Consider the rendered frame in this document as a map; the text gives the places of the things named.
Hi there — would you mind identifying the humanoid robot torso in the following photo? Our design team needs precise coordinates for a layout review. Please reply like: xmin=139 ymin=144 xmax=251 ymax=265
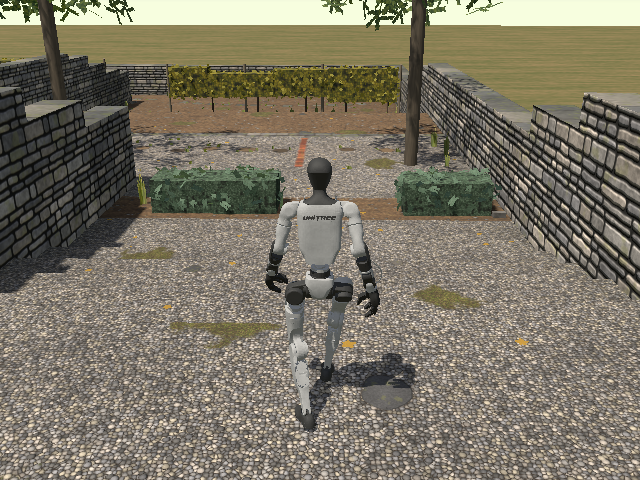
xmin=297 ymin=196 xmax=343 ymax=300

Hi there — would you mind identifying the left robot upper arm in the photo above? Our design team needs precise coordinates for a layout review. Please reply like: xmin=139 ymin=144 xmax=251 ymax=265
xmin=272 ymin=201 xmax=299 ymax=255

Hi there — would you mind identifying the left robot hand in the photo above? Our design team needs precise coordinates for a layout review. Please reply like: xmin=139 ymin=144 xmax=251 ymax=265
xmin=265 ymin=272 xmax=288 ymax=293

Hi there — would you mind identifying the robot left forearm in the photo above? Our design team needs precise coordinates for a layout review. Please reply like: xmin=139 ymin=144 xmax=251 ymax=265
xmin=266 ymin=240 xmax=283 ymax=276

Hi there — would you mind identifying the right robot thigh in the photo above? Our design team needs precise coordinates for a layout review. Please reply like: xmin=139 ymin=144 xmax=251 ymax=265
xmin=327 ymin=277 xmax=353 ymax=329

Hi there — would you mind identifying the robot right forearm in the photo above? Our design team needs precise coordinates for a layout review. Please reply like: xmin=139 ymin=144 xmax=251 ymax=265
xmin=356 ymin=242 xmax=377 ymax=293

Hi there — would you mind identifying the right robot hand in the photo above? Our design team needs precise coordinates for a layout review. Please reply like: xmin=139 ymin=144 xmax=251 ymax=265
xmin=357 ymin=289 xmax=380 ymax=317

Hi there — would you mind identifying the right robot upper arm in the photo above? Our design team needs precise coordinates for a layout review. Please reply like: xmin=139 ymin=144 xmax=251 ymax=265
xmin=340 ymin=201 xmax=366 ymax=258

